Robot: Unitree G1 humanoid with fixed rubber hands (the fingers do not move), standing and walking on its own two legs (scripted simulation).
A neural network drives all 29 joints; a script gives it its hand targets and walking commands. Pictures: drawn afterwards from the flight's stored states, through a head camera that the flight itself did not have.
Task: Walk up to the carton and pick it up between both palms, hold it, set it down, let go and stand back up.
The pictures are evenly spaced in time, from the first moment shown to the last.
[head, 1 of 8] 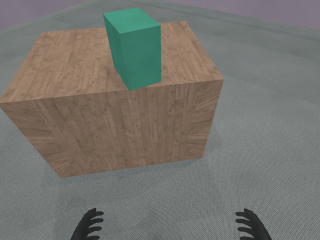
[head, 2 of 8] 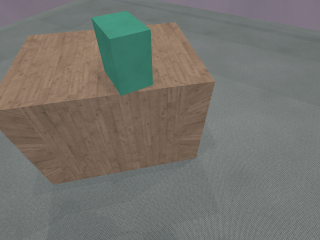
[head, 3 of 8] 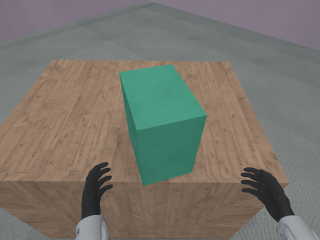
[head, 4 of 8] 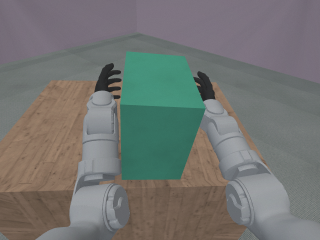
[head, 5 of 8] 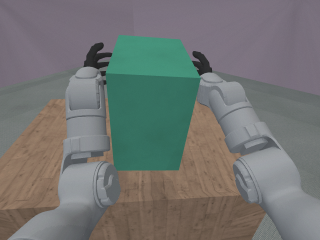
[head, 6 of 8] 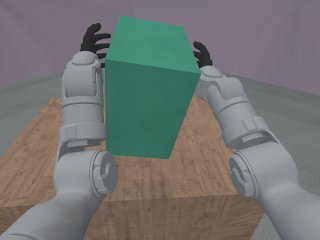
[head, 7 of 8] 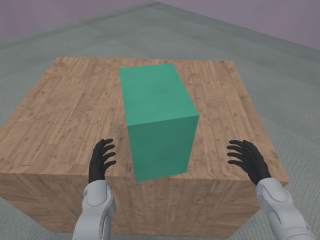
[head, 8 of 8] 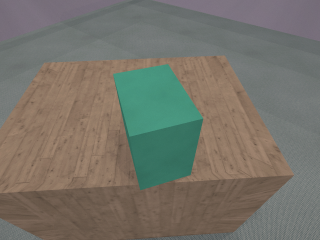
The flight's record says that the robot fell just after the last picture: no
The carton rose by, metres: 0.25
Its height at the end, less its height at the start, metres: +0.00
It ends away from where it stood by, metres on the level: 0.02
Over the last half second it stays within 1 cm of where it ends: yes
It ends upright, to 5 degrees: yes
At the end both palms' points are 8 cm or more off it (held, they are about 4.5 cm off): yes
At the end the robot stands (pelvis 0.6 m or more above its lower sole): yes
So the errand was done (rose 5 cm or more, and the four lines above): yes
